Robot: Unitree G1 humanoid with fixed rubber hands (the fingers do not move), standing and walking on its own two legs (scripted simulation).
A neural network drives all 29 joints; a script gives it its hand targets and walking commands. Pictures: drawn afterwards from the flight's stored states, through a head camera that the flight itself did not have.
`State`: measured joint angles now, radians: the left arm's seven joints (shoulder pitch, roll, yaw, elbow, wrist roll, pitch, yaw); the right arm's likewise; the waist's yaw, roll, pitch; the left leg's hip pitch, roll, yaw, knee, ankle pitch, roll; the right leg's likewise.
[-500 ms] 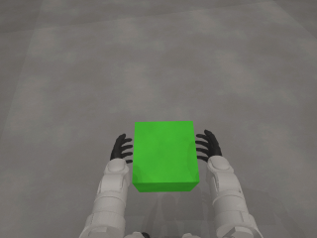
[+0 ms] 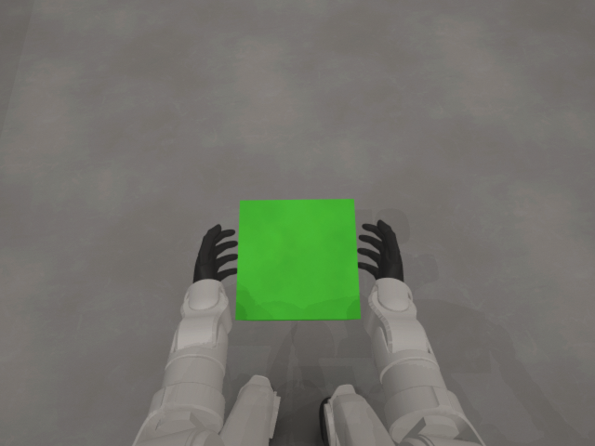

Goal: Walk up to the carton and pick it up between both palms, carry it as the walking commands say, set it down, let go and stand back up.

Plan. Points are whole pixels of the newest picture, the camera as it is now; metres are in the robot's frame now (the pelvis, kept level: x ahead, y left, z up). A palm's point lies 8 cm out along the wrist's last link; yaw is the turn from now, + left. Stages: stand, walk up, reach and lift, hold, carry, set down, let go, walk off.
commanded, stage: set down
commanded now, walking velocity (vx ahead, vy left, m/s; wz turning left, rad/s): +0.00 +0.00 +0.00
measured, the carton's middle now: (298, 266) +0.39 +0.03 -0.16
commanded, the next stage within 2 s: none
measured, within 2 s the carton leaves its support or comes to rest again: neither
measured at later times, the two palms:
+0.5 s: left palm (222, 274) +0.37 +0.16 -0.16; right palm (372, 269) +0.39 -0.09 -0.15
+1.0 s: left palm (237, 267) +0.41 +0.15 -0.24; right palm (367, 269) +0.41 -0.10 -0.24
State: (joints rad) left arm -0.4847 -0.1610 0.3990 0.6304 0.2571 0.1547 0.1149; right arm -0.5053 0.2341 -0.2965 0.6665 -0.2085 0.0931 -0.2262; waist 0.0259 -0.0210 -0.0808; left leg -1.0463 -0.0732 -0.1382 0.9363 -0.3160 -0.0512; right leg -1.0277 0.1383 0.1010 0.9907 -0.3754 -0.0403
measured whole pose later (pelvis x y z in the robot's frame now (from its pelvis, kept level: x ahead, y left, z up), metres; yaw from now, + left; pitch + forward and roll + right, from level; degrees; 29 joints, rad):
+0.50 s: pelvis -0.02 +0.04 -0.08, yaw -1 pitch +32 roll -1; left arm -0.67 -0.16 0.36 0.66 0.17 0.19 0.26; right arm -0.75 0.12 -0.36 0.75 -0.18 0.13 -0.17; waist -0.02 -0.01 -0.09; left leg -1.44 -0.13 -0.11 1.32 -0.42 -0.02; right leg -1.40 0.14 0.11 1.35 -0.50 0.03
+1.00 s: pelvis -0.04 +0.03 -0.15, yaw +0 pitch +36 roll +0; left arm -0.91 -0.07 0.37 0.74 0.14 0.22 0.26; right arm -0.96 0.08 -0.38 0.77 -0.17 0.18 -0.21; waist -0.01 0.02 -0.04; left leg -1.75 -0.15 -0.09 1.59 -0.48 -0.05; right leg -1.71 0.17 0.10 1.64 -0.56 0.04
